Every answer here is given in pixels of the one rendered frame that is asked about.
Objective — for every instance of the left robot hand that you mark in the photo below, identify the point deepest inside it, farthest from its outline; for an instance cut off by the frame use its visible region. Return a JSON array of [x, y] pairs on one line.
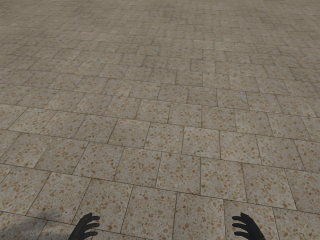
[[82, 226]]

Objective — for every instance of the right robot hand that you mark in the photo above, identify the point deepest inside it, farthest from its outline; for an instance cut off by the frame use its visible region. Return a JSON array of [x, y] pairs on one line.
[[254, 232]]

